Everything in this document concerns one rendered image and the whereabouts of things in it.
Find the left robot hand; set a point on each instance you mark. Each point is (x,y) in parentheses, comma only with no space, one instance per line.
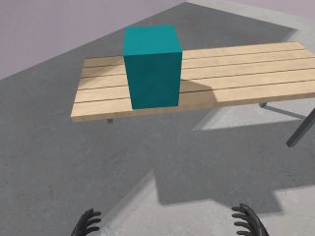
(85,221)

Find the carton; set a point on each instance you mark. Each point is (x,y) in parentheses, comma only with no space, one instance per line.
(153,62)

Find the table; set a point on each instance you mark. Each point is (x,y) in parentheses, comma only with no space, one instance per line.
(210,78)

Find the right robot hand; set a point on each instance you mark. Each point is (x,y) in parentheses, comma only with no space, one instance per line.
(253,224)

